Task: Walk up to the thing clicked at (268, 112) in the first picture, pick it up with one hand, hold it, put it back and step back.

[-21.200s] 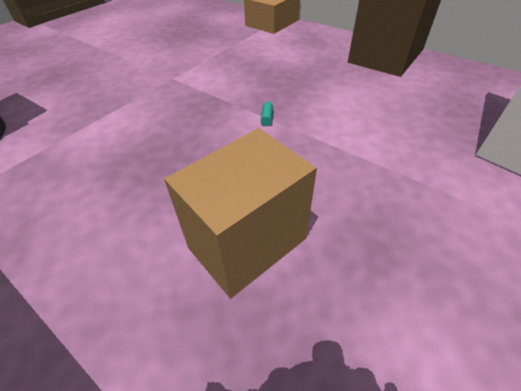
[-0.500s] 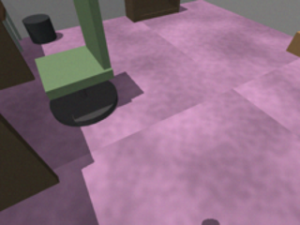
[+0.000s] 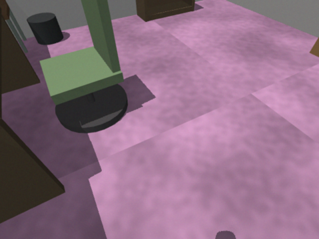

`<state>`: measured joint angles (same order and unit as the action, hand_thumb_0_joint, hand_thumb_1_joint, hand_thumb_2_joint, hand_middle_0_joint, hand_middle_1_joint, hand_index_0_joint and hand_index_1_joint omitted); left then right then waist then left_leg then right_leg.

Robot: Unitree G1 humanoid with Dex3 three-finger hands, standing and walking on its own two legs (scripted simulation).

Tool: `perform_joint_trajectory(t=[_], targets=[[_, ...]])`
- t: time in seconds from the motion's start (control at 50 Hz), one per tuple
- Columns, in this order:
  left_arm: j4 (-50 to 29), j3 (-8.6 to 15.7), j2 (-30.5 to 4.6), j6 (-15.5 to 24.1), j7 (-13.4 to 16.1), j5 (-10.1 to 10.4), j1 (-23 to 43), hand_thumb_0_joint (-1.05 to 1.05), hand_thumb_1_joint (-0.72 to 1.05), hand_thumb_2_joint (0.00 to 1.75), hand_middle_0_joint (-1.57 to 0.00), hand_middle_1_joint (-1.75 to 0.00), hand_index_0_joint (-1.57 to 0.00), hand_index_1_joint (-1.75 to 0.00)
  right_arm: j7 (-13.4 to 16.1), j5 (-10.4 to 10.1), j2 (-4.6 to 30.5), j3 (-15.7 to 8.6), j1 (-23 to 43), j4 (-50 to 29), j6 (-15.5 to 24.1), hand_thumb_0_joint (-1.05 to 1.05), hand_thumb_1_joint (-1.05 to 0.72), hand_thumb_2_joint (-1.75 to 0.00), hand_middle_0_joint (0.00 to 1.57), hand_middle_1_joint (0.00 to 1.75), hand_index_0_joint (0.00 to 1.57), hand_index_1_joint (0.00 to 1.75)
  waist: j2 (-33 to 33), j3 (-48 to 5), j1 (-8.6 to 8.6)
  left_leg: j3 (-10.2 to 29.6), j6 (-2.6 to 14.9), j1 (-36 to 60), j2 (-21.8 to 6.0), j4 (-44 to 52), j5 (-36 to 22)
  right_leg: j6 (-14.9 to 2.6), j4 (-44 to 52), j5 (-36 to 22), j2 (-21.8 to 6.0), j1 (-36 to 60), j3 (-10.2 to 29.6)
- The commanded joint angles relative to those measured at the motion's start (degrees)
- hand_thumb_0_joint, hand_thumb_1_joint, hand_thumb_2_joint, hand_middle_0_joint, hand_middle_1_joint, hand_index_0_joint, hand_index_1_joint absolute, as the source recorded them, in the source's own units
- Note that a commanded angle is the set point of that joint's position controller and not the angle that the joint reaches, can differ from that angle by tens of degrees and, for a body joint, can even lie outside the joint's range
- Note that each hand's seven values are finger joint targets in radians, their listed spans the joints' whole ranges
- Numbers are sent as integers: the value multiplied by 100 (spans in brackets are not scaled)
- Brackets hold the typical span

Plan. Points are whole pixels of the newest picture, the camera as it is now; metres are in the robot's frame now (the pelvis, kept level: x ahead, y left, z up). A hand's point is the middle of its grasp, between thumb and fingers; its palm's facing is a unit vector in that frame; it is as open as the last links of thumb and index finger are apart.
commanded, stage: stand
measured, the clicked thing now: out of the picture +0.70 -1.33 -0.74
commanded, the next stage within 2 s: walk up in 0.88 s
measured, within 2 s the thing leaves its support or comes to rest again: neither
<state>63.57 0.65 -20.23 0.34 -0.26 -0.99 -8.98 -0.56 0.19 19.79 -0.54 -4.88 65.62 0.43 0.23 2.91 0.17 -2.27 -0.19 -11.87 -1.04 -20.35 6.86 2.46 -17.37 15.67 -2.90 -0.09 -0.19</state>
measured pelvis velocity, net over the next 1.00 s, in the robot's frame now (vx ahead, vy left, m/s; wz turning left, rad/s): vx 0.01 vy -0.01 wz -0.06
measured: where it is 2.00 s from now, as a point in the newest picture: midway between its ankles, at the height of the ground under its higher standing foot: (184, 205)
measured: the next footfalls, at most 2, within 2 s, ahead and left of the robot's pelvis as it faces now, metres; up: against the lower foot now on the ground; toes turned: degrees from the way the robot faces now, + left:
right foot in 1.18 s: +0.10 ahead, -0.20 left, +0.00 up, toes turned -11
left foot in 1.64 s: +0.40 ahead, +0.04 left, +0.00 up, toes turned -1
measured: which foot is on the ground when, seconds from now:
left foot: down 0.00-1.00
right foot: down 0.00-0.90, up 0.92-1.00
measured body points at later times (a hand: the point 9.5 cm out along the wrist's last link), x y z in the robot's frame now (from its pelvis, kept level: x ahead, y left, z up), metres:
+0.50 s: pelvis +0.00 +0.00 +0.00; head +0.02 +0.00 +0.45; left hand +0.06 +0.30 -0.14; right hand +0.08 -0.30 -0.13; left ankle +0.05 +0.12 -0.75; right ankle -0.07 -0.15 -0.75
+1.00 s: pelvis +0.01 -0.01 +0.00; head +0.02 -0.01 +0.45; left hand +0.08 +0.31 -0.12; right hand +0.07 -0.32 -0.12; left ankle +0.04 +0.12 -0.74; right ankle -0.06 -0.14 -0.71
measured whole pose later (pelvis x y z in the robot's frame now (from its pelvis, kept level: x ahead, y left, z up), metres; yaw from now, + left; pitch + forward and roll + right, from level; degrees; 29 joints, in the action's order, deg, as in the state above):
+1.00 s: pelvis +0.01 -0.01 +0.00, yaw -3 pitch -1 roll +1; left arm 60.4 3.3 -22.6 -0.4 -3.7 -2.6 -11.6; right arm -3.0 1.9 20.5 -4.4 -8.0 60.2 3.0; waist 0.5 1.7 0.1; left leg -4.8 2.4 -12.6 -2.3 -22.8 12.7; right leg -1.1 -43.6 27.3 -2.5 -14.4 0.1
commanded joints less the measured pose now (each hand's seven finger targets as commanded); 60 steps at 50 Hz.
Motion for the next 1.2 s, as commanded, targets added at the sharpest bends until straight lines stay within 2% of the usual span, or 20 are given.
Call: perform_joint_trajectory(t=[0.0,0.16,0.24,0.4,0.46,0.54,0.66,0.84,0.86,0.88,0.9,0.92,0.94,0.98,1.06,1.1,1.12,1.14,1.16,1.18], targets=[[-308,223,-1227,98,97,23,15,0,90,90,-20,-30,-20,-30,89,-4,1261,-215,221,-332,142,0,-90,-90,20,30,20,30,2,-532,-19,651,181,943,-709,28,-1337,-278,331,-1188,-546,-583,280],[-327,220,-1218,94,106,14,44,0,90,90,-20,-30,-20,-30,86,5,1236,-206,219,-378,116,0,-90,-90,20,30,20,30,49,-386,1,608,171,797,-677,23,-1116,-268,394,-1150,-552,-584,266],[-324,239,-1224,72,92,0,87,0,90,90,-20,-30,-20,-30,80,-4,1267,-218,179,-364,101,0,-90,-90,20,30,20,30,-58,-218,33,691,144,633,-657,219,-474,-298,435,-604,-507,-655,256],[-351,236,-1207,83,102,7,43,0,90,90,-20,-30,-20,-30,89,12,1252,-215,269,-413,123,0,-90,-90,20,30,20,30,39,-391,-27,656,181,823,-689,38,-1072,-287,384,-997,-541,-648,254],[-358,231,-1222,94,89,-2,56,0,90,90,-20,-30,-20,-30,83,-4,1247,-211,165,-388,114,0,-90,-90,20,30,20,30,28,-383,29,669,172,767,-680,98,-801,-293,432,-857,-537,-601,270],[-357,233,-1220,100,105,28,22,0,90,90,-20,-30,-20,-30,90,3,1243,-207,207,-404,124,0,-90,-90,20,30,20,30,58,-517,-13,613,210,890,-707,-76,-1395,-273,347,-1384,-571,-519,272],[-356,236,-1216,65,93,3,28,0,90,90,-20,-30,-20,-30,104,4,1259,-218,198,-409,102,0,-90,-90,20,30,20,30,-51,-380,2,643,173,778,-672,104,-788,-305,401,-855,-519,-605,244],[-358,237,-1202,60,87,6,-4,0,90,90,-20,-30,-20,-30,98,4,1264,-221,123,-386,131,0,-90,-90,20,30,20,30,-66,-364,-9,715,167,815,-692,198,-880,-305,334,-766,-504,-617,225],[-833,595,-1834,133,-122,-97,25,0,90,90,-20,-30,-20,-30,-37,141,1972,-703,-508,-686,270,0,-90,-90,20,30,20,30,-177,-1019,235,866,505,1469,-699,85,2676,-535,-572,1656,-112,-1336,134],[-884,546,-1584,113,-200,-142,345,0,90,90,-20,-30,-20,-30,-86,191,2214,-850,-797,-531,303,0,-90,-90,20,30,20,30,-760,-626,458,1580,786,1787,-1227,604,3993,-487,-1608,1949,102,-2654,-255],[-981,558,-1517,79,-260,-162,493,0,90,90,-20,-30,-20,-30,-104,214,2317,-937,-890,-585,336,0,-90,-90,20,30,20,30,-1162,-326,540,2493,1143,1642,-1966,1183,4488,-408,-2970,1641,81,-3339,-245],[-1088,559,-1538,92,-306,-196,598,0,90,90,-20,-30,-20,-30,-122,183,2370,-963,-743,-745,357,0,-90,-90,20,30,20,30,-923,-70,509,2802,1424,1127,-2402,1397,4199,-404,-3386,1526,-147,-3477,268],[-1109,553,-1526,143,-336,-158,534,0,90,90,-20,-30,-20,-30,-138,196,2320,-961,-635,-845,387,0,-90,-90,20,30,20,30,-676,-13,408,2806,1523,856,-2487,1443,3840,-408,-3368,1389,-329,-3346,494],[-1081,589,-1556,210,-446,-93,299,0,90,90,-20,-30,-20,-30,-148,210,2153,-928,-314,-1016,438,0,-90,-90,20,30,20,30,-595,-184,166,2127,1305,515,-2135,1474,3616,-436,-3160,1308,-485,-2939,615],[-884,697,-1534,129,-585,-53,-801,0,90,90,-20,-30,-20,-30,-223,285,2060,-939,523,-1369,391,0,-90,-90,20,30,20,30,-1161,-470,-397,656,909,-261,-1465,1188,3064,-354,-2097,816,-239,-1428,-257],[-663,777,-1527,133,-554,-48,-1569,0,90,90,-20,-30,-20,-30,-222,331,1974,-952,947,-1451,306,0,-90,-90,20,30,20,30,-869,-546,-879,52,662,-1075,-1113,490,3623,-257,-1433,-100,-49,-215,-739],[-397,863,-1660,148,-497,-47,-2285,0,90,90,-20,-30,-20,-30,-184,378,1800,-915,1113,-1493,237,0,-90,-90,20,30,20,30,-122,-651,-1226,-245,498,-1945,-815,-646,3885,-239,-1229,-187,40,823,-623],[-262,975,-1989,172,-401,-81,-2808,0,90,90,-20,-30,-20,-30,-174,417,1325,-758,1205,-1583,184,0,-90,-90,20,30,20,30,1215,-535,-1542,-709,339,-3256,-235,-2470,3999,-334,-932,461,61,1616,-218],[-499,1079,-2287,195,-296,-170,-2605,0,90,90,-20,-30,-20,-30,-238,305,852,-546,938,-1650,129,0,-90,-90,20,30,20,30,2419,-184,-1460,-429,89,-4164,249,-4417,3606,-494,89,2578,-957,960,1807],[-1021,956,-2213,276,-214,-196,-1428,0,90,90,-20,-30,-20,-30,-251,170,1068,-591,742,-1639,64,0,-90,-90,20,30,20,30,1398,411,-882,625,-130,-3861,83,-4937,2338,-612,1196,3939,-1795,-466,3202]])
